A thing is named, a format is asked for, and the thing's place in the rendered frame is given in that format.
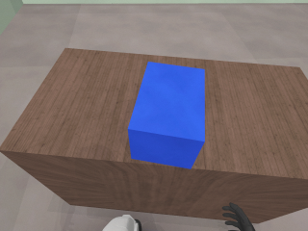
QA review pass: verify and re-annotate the carton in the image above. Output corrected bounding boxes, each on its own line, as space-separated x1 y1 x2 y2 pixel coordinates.
127 62 205 169

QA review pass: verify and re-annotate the robot right hand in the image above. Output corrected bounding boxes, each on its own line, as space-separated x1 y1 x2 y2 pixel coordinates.
222 202 256 231

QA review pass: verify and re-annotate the robot left thigh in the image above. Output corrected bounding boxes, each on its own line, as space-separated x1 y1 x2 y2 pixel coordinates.
102 217 139 231

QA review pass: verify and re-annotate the pedestal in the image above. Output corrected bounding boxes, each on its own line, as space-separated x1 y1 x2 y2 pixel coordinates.
0 48 308 224

